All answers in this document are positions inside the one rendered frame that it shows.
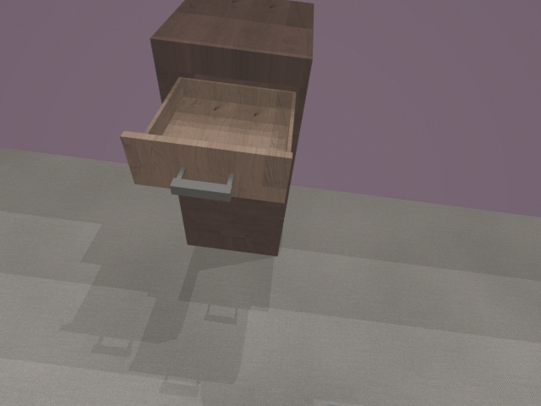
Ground cabinet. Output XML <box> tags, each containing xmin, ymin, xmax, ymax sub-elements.
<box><xmin>150</xmin><ymin>0</ymin><xmax>314</xmax><ymax>256</ymax></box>

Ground handle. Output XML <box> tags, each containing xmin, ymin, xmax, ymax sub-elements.
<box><xmin>170</xmin><ymin>167</ymin><xmax>234</xmax><ymax>202</ymax></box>

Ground drawer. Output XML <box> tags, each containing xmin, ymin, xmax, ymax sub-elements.
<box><xmin>120</xmin><ymin>77</ymin><xmax>297</xmax><ymax>204</ymax></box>

